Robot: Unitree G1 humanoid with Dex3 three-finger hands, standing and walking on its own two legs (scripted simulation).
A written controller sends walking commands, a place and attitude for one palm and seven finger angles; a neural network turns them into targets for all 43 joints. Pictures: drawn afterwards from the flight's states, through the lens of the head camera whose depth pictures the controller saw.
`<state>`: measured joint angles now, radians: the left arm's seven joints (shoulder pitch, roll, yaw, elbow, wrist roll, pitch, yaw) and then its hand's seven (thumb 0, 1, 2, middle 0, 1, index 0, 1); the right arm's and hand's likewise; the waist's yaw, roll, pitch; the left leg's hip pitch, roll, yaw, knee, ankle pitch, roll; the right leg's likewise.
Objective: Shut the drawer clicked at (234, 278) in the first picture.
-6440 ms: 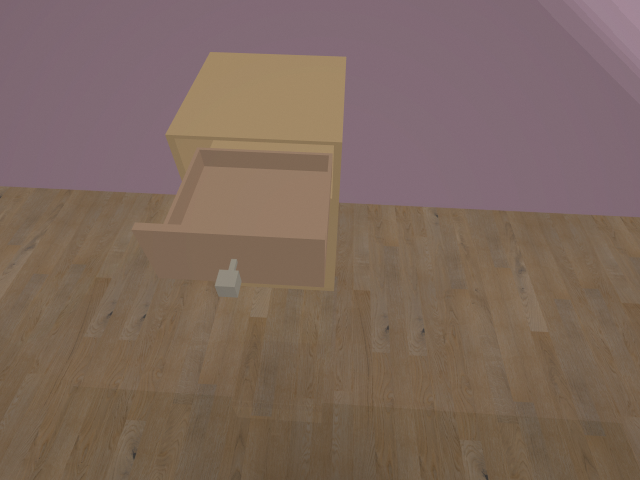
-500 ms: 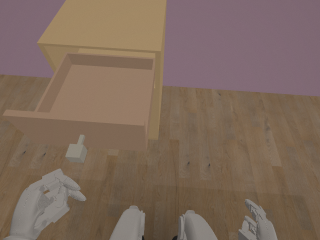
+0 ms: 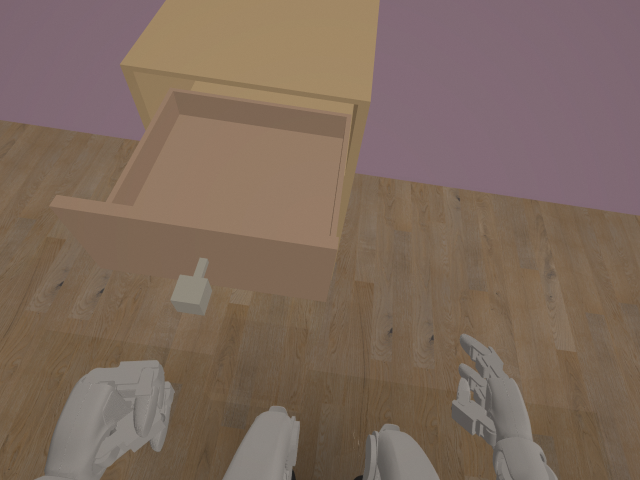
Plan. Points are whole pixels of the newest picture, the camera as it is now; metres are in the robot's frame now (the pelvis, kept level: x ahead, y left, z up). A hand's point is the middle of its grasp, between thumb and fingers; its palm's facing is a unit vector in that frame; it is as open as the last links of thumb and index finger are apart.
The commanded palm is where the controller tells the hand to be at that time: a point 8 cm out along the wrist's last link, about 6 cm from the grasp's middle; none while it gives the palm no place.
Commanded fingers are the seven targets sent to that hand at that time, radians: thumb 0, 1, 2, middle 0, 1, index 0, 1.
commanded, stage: raise the hand and make a fist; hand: left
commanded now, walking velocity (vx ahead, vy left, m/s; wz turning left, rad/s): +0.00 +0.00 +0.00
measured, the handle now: (196, 283) +0.37 +0.22 -0.06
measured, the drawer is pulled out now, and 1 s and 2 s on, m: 0.30 0.30 0.30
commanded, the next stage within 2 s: bring the fist close to the handle in 0.50 s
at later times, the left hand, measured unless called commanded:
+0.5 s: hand (167, 417) +0.18 +0.18 +0.03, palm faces -0.02 -1.00 -0.05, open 3.3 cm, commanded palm +0.15 +0.23 +0.04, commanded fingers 0.00 0.90 0.90 -1.40 -1.60 -1.40 -1.60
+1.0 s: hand (189, 395) +0.21 +0.17 -0.01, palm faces -0.05 -1.00 -0.05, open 3.3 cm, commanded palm +0.19 +0.23 +0.00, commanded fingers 0.00 0.90 0.90 -1.40 -1.60 -1.40 -1.60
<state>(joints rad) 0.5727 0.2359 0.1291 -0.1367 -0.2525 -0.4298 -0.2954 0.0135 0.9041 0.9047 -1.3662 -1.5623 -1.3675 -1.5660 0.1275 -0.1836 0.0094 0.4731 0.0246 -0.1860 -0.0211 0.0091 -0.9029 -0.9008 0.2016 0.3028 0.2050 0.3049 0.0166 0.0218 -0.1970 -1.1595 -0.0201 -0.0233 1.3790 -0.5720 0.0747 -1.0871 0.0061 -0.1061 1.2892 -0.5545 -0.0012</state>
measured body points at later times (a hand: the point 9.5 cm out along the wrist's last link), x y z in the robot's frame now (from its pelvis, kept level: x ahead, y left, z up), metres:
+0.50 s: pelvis +0.00 -0.01 -0.01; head +0.10 +0.02 +0.43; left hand +0.18 +0.23 +0.04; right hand +0.21 -0.24 -0.07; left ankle +0.04 +0.07 -0.61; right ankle +0.04 -0.13 -0.61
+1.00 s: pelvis +0.00 -0.03 -0.03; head +0.11 +0.00 +0.41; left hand +0.21 +0.23 +0.00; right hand +0.22 -0.27 -0.11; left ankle +0.04 +0.07 -0.61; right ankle +0.04 -0.13 -0.61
